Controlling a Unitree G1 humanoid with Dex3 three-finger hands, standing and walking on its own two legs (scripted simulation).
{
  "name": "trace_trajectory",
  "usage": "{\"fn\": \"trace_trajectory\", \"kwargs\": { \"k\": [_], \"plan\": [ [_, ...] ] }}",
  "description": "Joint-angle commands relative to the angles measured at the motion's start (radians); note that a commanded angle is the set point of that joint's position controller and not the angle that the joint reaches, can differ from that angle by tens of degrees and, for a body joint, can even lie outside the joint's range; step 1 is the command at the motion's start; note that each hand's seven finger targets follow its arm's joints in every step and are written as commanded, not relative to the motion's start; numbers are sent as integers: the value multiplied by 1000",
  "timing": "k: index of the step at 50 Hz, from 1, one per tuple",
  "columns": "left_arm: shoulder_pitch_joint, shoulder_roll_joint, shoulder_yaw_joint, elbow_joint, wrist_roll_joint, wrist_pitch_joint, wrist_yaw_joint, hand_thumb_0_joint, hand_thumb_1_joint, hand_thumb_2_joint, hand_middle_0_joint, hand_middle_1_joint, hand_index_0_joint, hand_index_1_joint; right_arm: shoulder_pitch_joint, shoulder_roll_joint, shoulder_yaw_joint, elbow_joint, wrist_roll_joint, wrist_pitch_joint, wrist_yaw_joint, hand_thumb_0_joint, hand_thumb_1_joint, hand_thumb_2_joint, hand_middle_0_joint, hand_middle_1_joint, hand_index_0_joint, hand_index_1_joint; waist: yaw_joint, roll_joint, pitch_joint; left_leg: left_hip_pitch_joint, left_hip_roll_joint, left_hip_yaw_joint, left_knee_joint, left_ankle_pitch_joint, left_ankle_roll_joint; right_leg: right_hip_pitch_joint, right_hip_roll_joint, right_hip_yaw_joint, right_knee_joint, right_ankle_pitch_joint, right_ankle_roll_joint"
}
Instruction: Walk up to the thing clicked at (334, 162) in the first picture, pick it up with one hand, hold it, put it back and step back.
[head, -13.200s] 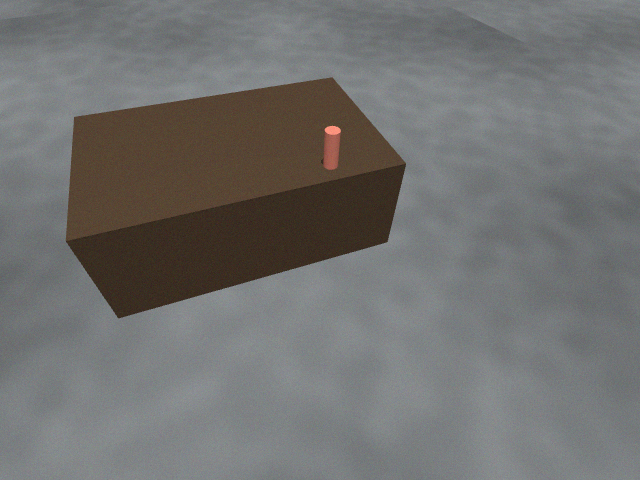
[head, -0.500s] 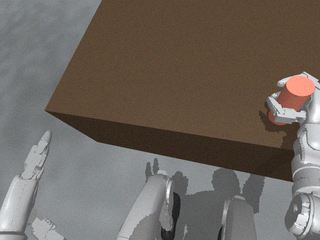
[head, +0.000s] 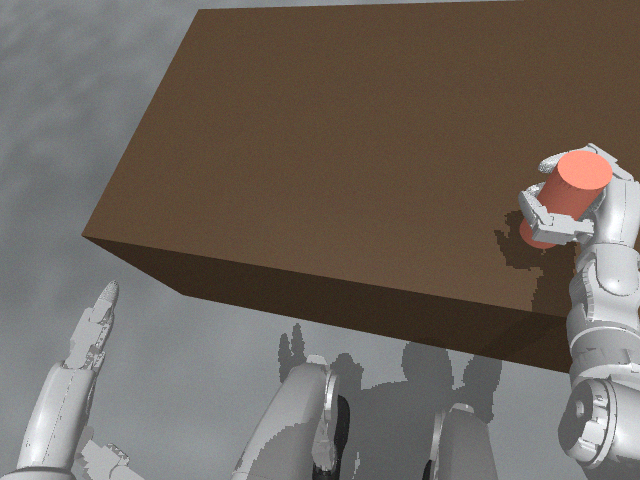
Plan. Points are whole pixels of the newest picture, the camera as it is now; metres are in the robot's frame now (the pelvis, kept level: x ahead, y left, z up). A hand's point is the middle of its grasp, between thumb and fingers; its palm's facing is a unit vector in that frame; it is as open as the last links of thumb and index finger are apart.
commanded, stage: settle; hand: right
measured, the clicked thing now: (559, 204) +0.49 -0.18 -0.03
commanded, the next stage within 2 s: lift in 0.18 s
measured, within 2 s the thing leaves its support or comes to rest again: neither
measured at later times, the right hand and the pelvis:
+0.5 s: hand (561, 189) +0.49 -0.17 +0.00, palm faces +0.09 +1.00 +0.01, open 7.1 cm; pelvis +0.02 +0.00 +0.02, yaw +0 degrees
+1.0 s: hand (609, 191) +0.43 -0.18 +0.09, palm faces +0.11 +0.99 +0.00, open 7.1 cm; pelvis +0.03 -0.01 +0.07, yaw -1 degrees
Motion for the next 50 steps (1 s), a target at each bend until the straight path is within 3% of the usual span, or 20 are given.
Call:
{"fn": "trace_trajectory", "kwargs": {
  "k": [1, 5, 8, 11, 13, 17, 19, 22, 25, 28, 30, 34, 36, 37, 38, 40, 42, 45, 47, 50],
  "plan": [
    [50, 158, 134, -165, -17, -54, 26, 0, -569, 63, -55, -47, -44, -58, -393, -201, -10, -235, 11, -86, -4, 0, -546, -1243, 1277, 1335, 1289, 1335, -15, -243, -562, 468, -44, -55, -146, 157, 23, 267, 36, 13, -249, 263, -6],
    [82, 133, 115, -118, -12, -46, 25, 0, -567, 62, -54, -48, -46, -58, -355, -149, 17, -179, 14, -81, 2, 0, -546, -1236, 1273, 1326, 1285, 1326, -5, -238, -526, 477, -45, -58, -155, 196, 22, 270, 36, 9, -247, 303, -7],
    [41, 167, 139, -164, -12, -48, 30, 0, -563, 58, -53, -47, -45, -55, -388, -239, -30, -252, 8, -86, -10, 0, -538, -1241, 1262, 1328, 1275, 1328, -28, -241, -586, 531, -40, -70, -170, 195, 20, 293, 33, 8, -259, 302, -8],
    [62, 112, 91, -103, -12, -45, 21, 0, -565, 60, -52, -48, -44, -57, -353, -126, 21, -197, 25, -81, 4, 0, -569, -1278, 1275, 1356, 1289, 1357, -24, -226, -518, 511, -44, -64, -171, 204, 22, 265, 35, 5, -265, 308, -8],
    [55, 149, 123, -132, -14, -48, 28, 0, -566, 59, -52, -46, -43, -56, -360, -208, -19, -228, 15, -87, -2, 0, -569, -1258, 1282, 1346, 1293, 1346, -27, -238, -580, 522, -44, -60, -164, 237, 21, 318, 33, 8, -260, 356, -6],
    [57, 140, 114, -117, -14, -41, 24, 0, -558, 57, -51, -47, -45, -52, -335, -129, 7, -198, 27, -80, 0, 0, -473, -1241, 1292, 1348, 1304, 1348, -21, -208, -522, 507, -49, -40, -175, 228, 24, 321, 34, 17, -289, 355, -5],
    [33, 150, 108, -190, -13, -42, 24, 0, -555, 55, -50, -46, -44, -50, -370, -194, -11, -289, 17, -90, -7, 0, -481, -1243, 1304, 1355, 1315, 1355, -42, -246, -625, 558, -47, -48, -183, 239, 23, 387, 32, 12, -296, 372, -2],
    [109, 96, 68, -94, -17, -28, 18, 0, -549, 51, -50, -47, -47, -50, -294, -104, 40, -223, 24, -72, 3, 0, -493, -1243, 1304, 1353, 1314, 1353, -49, -235, -513, 553, -47, -51, -208, 218, 23, 353, 38, 2, -320, 340, -2],
    [68, 150, 121, -157, -19, -35, 26, 0, -545, 50, -50, -47, -47, -49, -324, -172, 6, -351, 26, -74, -12, 0, -483, -1249, 1306, 1360, 1317, 1360, -58, -255, -605, 587, -48, -50, -219, 254, 21, 447, 34, 5, -333, 389, 1],
    [118, 90, 82, -3, -20, -22, 19, 0, -558, 57, -48, -44, -42, -50, -217, -57, 52, -282, 45, -59, -7, 0, -499, -1260, 1323, 1373, 1334, 1374, -76, -239, -447, 536, -51, -38, -223, 244, 25, 401, 37, 5, -353, 405, 4],
    [54, 126, 108, -84, -20, -29, 26, 0, -560, 56, -49, -43, -43, -49, -292, -128, 28, -444, 40, -72, -18, 0, -502, -1251, 1317, 1364, 1328, 1364, -98, -248, -587, 593, -49, -44, -226, 287, 24, 482, 34, 5, -355, 461, 5],
    [81, 86, 76, 17, -25, -8, 24, 0, -566, 60, -47, -41, -38, -50, -132, 18, 98, -311, 55, -34, -11, 0, -483, -1253, 1316, 1368, 1328, 1368, -99, -181, -428, 595, -51, -32, -266, 250, 23, 447, 35, 6, -407, 416, 4],
    [32, 88, 59, -55, -27, -10, 27, 0, -569, 61, -47, -39, -37, -48, -238, -47, 89, -554, 55, -48, -21, 0, -470, -1260, 1321, 1377, 1335, 1378, -138, -222, -567, 661, -47, -38, -271, 273, 22, 530, 37, 5, -428, 441, 8],
    [30, 104, 75, -81, -30, -8, 31, 0, -564, 58, -47, -40, -39, -48, -205, -75, 80, -527, 46, -36, -27, 0, -490, -1260, 1330, 1379, 1343, 1379, -135, -204, -614, 707, -48, -38, -285, 297, 18, 578, 37, -2, -429, 461, 7],
    [62, 90, 58, -35, -27, 1, 30, 0, -567, 61, -47, -41, -38, -50, -137, 3, 127, -484, 54, -22, -23, 0, -485, -1271, 1335, 1390, 1349, 1390, -128, -179, -535, 716, -48, -35, -297, 292, 16, 546, 41, -8, -441, 443, 7],
    [97, 61, 44, 55, -37, 16, 28, 0, -571, 62, -47, -39, -37, -49, -14, 59, 129, -434, 75, 5, -25, 0, -484, -1276, 1336, 1395, 1352, 1395, -154, -132, -399, 694, -48, -34, -320, 275, 16, 503, 46, -8, -471, 423, 3],
    [72, 109, 97, 66, -36, 21, 39, 0, -573, 62, -47, -37, -35, -49, -132, -25, 98, -605, 75, -2, -41, 0, -465, -1278, 1334, 1398, 1352, 1398, -162, -183, -454, 688, -44, -42, -328, 272, 19, 559, 41, -8, -485, 437, 6],
    [53, 101, 95, 87, -41, 26, 43, 0, -574, 63, -46, -37, -34, -50, -45, 88, 173, -554, 83, 24, -37, 0, -485, -1285, 1347, 1406, 1363, 1406, -138, -94, -382, 718, -43, -35, -367, 254, 13, 561, 40, -7, -514, 388, -1],
    [42, 64, 63, 147, -48, 31, 43, 0, -573, 62, -45, -36, -34, -48, -16, 74, 166, -573, 86, 32, -37, 0, -453, -1263, 1322, 1384, 1340, 1384, -177, -94, -321, 721, -36, -44, -393, 208, 11, 536, 41, -13, -540, 326, -5],
    [1, 80, 75, 101, -53, 28, 49, 0, -557, 50, -44, -39, -38, -44, -13, 99, 202, -675, 95, 39, -30, 0, -424, -1243, 1305, 1367, 1323, 1367, -179, -76, -373, 772, -35, -47, -424, 192, 7, 587, 40, -12, -570, 302, -6]
  ]
}}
